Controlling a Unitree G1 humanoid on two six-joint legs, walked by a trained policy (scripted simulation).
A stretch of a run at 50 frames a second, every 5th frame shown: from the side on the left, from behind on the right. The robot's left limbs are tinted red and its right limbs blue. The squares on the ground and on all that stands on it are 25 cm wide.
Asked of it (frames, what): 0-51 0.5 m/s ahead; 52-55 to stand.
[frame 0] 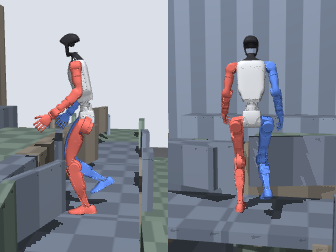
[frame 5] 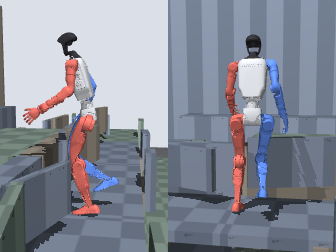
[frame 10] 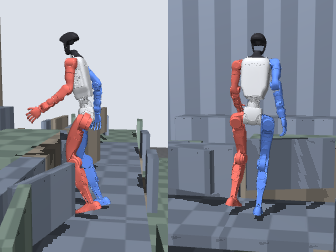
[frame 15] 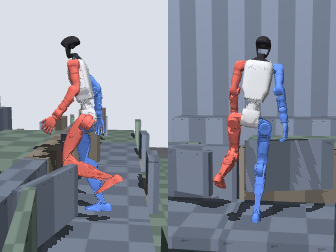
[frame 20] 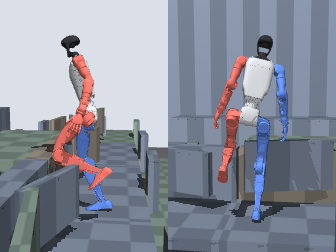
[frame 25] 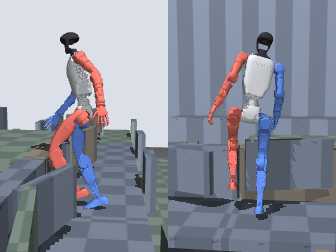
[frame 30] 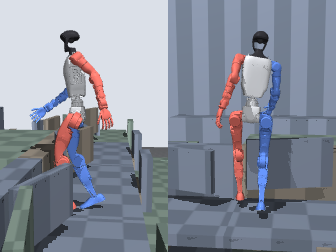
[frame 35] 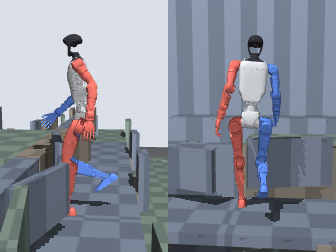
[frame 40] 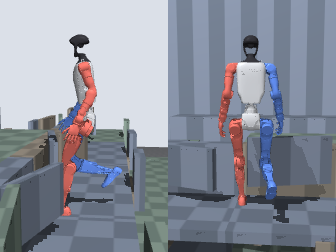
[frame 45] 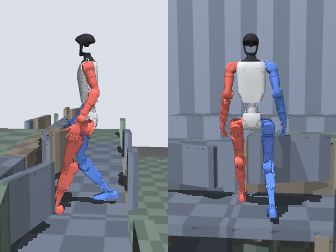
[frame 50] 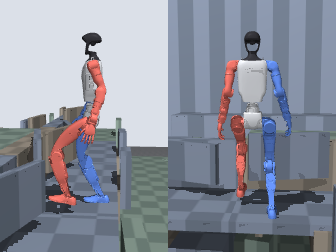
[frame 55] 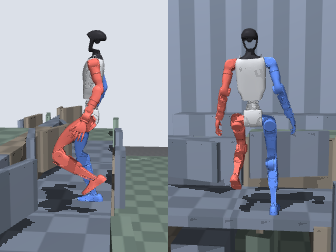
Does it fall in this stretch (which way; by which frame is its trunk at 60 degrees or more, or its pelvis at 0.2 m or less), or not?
no
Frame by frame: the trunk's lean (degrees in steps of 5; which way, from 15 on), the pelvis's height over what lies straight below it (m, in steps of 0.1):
0: 15 forward, 0.8
5: 15 forward, 0.8
10: 15 forward, 0.8
15: 15 forward and to its right, 0.8
20: 20 forward and to its right, 0.8
25: 20 forward and to its right, 0.8
30: 10, 0.8
35: 10, 0.8
40: 5, 0.8
45: 5, 0.8
50: 0, 0.8
55: 5, 0.8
